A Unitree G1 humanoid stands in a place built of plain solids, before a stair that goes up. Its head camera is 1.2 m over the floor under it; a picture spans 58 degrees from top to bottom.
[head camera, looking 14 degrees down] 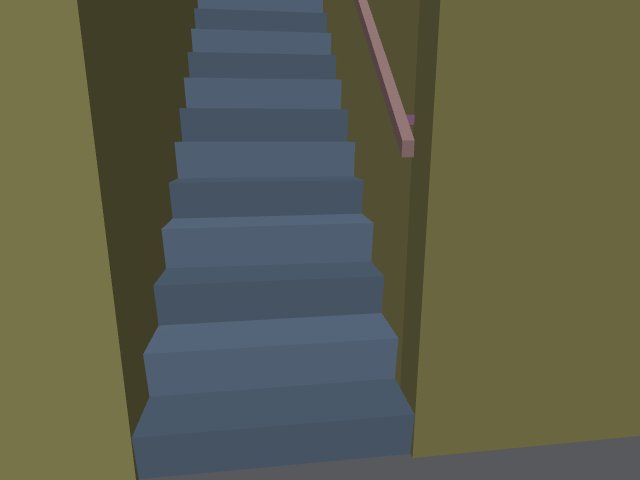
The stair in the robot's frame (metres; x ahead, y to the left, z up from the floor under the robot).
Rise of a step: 0.19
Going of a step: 0.23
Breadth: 1.00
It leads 7 degrees to the left of straight ahead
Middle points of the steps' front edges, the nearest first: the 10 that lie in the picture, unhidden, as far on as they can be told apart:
1.33 0.15 0.19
1.55 0.17 0.38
1.79 0.21 0.57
2.01 0.23 0.77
2.25 0.26 0.95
2.47 0.29 1.15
2.69 0.32 1.34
2.93 0.35 1.53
3.15 0.38 1.72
3.38 0.41 1.91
